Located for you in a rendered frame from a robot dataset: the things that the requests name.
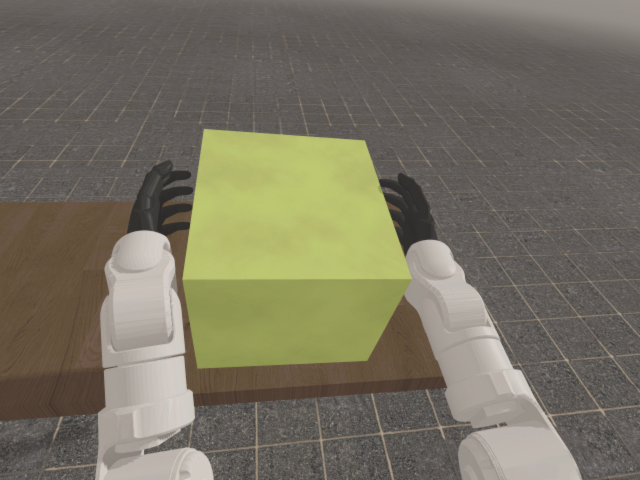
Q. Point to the left robot upper arm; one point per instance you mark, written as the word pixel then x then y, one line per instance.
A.
pixel 178 464

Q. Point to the right robot hand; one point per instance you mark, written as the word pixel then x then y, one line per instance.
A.
pixel 415 219

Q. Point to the carton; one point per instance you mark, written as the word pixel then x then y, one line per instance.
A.
pixel 292 255

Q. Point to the table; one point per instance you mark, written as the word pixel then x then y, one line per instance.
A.
pixel 53 285

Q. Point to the right robot upper arm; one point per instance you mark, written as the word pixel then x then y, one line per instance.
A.
pixel 522 451

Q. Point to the robot right forearm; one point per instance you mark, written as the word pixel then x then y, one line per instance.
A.
pixel 482 386

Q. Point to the left robot hand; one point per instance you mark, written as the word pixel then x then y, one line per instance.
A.
pixel 147 212

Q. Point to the robot left forearm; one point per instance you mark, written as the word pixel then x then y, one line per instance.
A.
pixel 146 396

